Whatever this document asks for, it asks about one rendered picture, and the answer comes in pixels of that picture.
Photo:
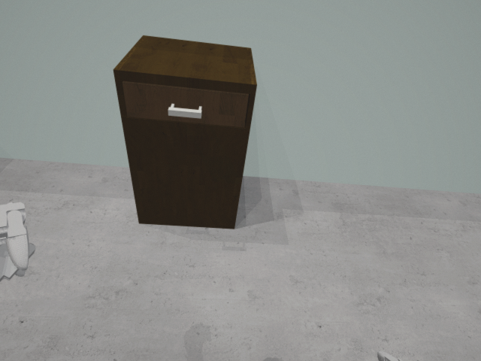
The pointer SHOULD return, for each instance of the drawer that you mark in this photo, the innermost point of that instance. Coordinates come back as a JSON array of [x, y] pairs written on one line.
[[151, 101]]

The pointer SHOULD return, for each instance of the cabinet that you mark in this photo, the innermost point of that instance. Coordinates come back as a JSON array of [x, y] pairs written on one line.
[[186, 174]]

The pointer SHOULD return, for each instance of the handle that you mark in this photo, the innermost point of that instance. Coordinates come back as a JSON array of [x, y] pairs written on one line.
[[183, 112]]

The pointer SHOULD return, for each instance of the robot left hand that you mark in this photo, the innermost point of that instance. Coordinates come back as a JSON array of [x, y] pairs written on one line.
[[15, 249]]

